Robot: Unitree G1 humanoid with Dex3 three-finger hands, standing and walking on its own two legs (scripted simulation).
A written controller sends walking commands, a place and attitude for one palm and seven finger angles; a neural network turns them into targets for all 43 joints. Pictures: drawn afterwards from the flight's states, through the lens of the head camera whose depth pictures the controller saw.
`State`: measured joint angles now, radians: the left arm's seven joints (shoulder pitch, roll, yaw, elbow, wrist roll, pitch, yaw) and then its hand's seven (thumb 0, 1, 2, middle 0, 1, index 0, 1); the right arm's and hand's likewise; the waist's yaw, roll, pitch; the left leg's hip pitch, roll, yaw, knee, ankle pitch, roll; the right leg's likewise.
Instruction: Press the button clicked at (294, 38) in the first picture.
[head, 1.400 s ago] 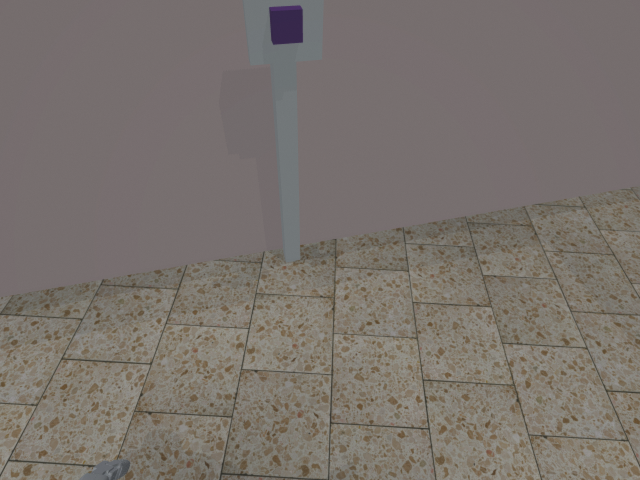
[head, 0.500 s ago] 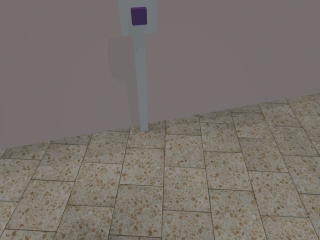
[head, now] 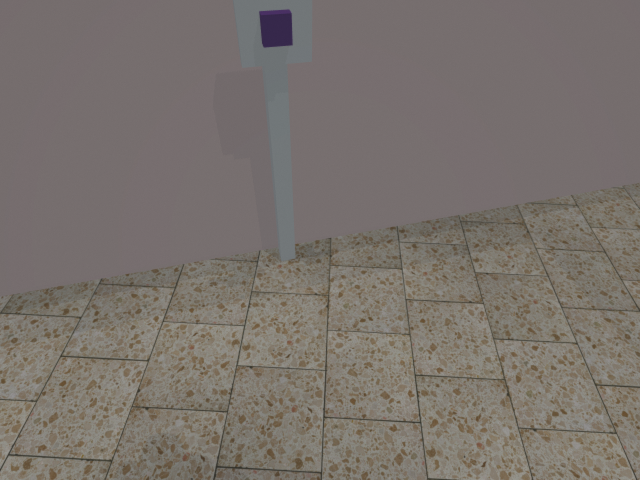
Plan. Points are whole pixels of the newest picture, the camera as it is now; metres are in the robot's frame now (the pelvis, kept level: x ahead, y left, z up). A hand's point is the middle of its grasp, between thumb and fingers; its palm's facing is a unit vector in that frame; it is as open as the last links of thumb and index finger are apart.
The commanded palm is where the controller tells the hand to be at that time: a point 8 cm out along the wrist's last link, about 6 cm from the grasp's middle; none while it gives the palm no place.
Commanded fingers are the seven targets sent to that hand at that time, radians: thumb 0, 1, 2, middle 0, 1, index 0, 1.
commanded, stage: look at it before walking up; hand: left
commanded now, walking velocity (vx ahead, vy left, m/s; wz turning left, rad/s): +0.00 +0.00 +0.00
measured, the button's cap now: (276, 28) +1.02 +0.16 +0.13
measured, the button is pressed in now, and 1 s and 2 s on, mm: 0 0 0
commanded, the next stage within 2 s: walk to a spot facing it in 0.04 s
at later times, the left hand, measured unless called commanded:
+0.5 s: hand out of the picture +0.06 +0.20 -0.18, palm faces -0.15 -0.95 -0.27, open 7.4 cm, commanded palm none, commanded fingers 0.00 0.90 0.90 -0.20 -0.30 -0.20 -0.30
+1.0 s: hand out of the picture +0.09 +0.18 -0.17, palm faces -0.27 -0.94 -0.20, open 7.4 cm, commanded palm none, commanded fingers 0.00 0.90 0.90 -0.20 -0.30 -0.20 -0.30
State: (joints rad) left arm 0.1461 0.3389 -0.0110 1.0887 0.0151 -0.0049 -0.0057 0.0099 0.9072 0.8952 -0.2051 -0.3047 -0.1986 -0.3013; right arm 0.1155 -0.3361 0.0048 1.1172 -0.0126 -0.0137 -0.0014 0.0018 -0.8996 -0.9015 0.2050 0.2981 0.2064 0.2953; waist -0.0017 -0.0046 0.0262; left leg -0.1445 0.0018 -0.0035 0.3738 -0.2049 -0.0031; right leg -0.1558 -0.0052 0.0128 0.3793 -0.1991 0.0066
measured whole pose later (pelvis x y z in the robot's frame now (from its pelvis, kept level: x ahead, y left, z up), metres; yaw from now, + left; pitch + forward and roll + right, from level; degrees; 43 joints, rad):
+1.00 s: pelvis +0.05 -0.01 +0.00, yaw -23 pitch +2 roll -1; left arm 0.41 0.19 0.05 0.99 0.03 -0.02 -0.01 0.01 0.91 0.90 -0.21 -0.30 -0.20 -0.30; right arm 0.15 -0.24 -0.06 0.94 -0.02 0.00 0.01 0.00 -0.90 -0.90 0.20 0.30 0.20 0.29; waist 0.07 0.00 -0.02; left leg -0.46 0.06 0.01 0.78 -0.32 -0.06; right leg -0.16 0.09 0.17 0.37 -0.23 -0.03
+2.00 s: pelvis +0.33 -0.13 -0.01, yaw -60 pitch +1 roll +0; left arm 0.21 0.22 0.07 0.96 0.02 -0.01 0.00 0.00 0.92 0.90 -0.20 -0.30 -0.20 -0.30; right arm 0.10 -0.17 -0.04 0.89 -0.03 0.00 -0.02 0.00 -0.91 -0.90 0.20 0.30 0.20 0.29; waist 0.01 0.02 0.05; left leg -0.59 0.16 0.00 1.01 -0.31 -0.09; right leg -0.30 0.08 -0.01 0.50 -0.22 -0.09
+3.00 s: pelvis +0.38 -0.16 -0.01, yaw -96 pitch +0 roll +0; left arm 0.19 0.19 0.05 0.91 0.02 0.02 -0.01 0.01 0.91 0.90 -0.20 -0.30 -0.20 -0.30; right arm 0.18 -0.22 -0.06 0.92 -0.03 0.04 0.00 0.00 -0.90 -0.90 0.20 0.30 0.20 0.29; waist 0.00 0.02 0.04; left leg -0.46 0.10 0.04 0.91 -0.38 -0.10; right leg -0.25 0.06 0.04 0.47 -0.22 -0.04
